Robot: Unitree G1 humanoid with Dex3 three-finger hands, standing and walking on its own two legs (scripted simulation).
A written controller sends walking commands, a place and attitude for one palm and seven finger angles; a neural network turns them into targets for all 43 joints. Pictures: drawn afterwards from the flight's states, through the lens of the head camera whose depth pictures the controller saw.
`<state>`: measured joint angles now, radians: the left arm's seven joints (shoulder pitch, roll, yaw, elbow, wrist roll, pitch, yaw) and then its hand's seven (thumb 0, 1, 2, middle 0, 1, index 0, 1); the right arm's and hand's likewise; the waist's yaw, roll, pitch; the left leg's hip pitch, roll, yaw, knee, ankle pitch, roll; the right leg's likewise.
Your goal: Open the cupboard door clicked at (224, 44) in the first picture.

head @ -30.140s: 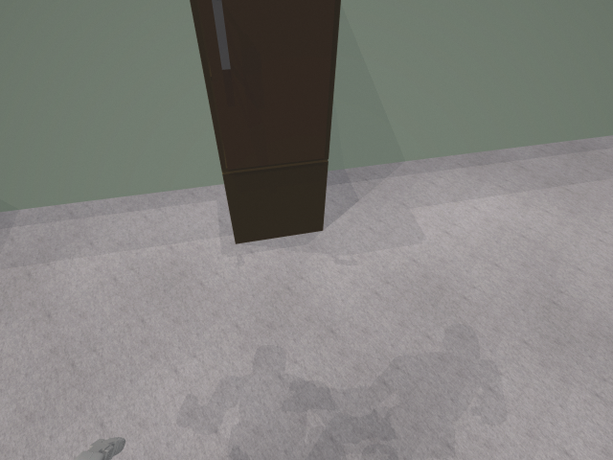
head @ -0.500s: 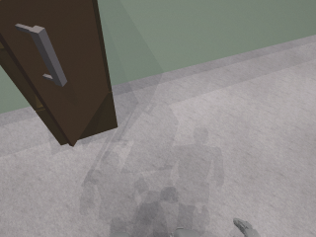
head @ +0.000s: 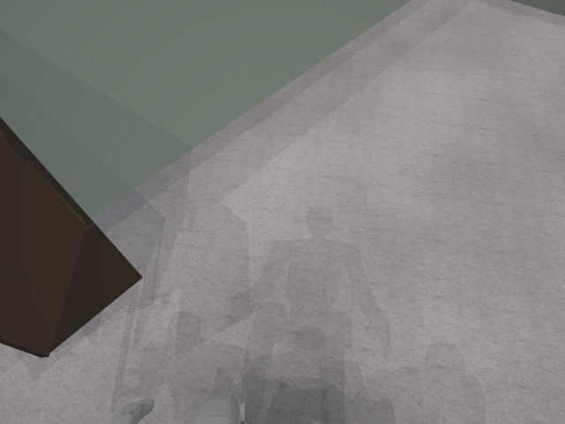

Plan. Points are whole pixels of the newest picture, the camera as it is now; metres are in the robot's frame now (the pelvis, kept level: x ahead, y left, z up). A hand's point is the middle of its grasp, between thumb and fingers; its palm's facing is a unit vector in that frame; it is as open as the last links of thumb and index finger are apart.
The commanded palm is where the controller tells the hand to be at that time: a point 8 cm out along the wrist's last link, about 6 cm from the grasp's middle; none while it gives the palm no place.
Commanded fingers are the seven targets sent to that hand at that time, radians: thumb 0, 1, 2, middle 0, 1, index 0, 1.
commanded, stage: walk to a spot facing it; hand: left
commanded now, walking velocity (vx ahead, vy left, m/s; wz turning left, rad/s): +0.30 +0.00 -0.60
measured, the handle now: out of the picture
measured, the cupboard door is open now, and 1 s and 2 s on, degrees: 48 48 48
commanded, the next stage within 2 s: turn to face it in 1.44 s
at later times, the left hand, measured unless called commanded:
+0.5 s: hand (176, 336) +0.27 +0.22 -0.17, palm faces -0.24 -0.96 -0.16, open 7.4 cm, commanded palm none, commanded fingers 0.00 0.90 0.90 -0.20 -0.30 -0.20 -0.30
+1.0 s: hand (283, 229) +0.49 +0.03 -0.16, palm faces -0.49 -0.84 -0.25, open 7.2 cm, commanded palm none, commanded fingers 0.00 0.90 0.90 -0.20 -0.30 -0.20 -0.30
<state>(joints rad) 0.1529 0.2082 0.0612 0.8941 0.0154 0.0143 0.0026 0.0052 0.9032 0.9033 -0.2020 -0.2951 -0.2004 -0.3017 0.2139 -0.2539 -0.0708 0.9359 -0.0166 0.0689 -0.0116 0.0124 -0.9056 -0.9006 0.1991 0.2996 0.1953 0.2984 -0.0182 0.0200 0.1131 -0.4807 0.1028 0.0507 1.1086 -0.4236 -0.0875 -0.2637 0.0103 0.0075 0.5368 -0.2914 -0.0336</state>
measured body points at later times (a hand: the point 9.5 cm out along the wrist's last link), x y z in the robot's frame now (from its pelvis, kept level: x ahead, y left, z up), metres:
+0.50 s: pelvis +0.15 +0.04 +0.01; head +0.20 +0.06 +0.46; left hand +0.28 +0.27 -0.15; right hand +0.09 -0.19 -0.12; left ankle +0.11 +0.14 -0.74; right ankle +0.11 -0.10 -0.62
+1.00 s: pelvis +0.34 -0.12 +0.00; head +0.38 -0.16 +0.45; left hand +0.52 +0.07 -0.14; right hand +0.26 -0.33 -0.15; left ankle +0.46 +0.05 -0.64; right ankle +0.31 -0.11 -0.74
